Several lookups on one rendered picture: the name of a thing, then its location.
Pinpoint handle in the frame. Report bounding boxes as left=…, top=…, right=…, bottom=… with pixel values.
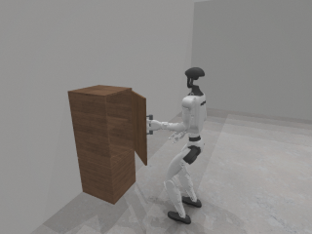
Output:
left=146, top=114, right=153, bottom=135

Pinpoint robot left shin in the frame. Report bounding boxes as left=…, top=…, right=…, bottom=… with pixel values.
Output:
left=164, top=179, right=186, bottom=217

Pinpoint right robot hand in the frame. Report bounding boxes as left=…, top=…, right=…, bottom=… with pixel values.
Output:
left=169, top=132, right=185, bottom=144

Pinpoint left robot foot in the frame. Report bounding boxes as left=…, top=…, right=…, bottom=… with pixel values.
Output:
left=168, top=211, right=191, bottom=224

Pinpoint left robot hand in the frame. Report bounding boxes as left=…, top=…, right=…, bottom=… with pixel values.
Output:
left=146, top=119, right=161, bottom=131

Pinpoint left robot upper arm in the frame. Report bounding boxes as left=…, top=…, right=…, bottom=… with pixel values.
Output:
left=180, top=96, right=195, bottom=132

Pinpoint robot left forearm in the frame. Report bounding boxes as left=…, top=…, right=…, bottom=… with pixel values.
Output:
left=161, top=122, right=185, bottom=133

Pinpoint right robot upper arm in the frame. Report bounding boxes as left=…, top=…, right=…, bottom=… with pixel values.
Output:
left=203, top=93, right=207, bottom=121

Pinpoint cupboard door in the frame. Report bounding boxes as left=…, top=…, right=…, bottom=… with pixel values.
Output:
left=131, top=91, right=147, bottom=166

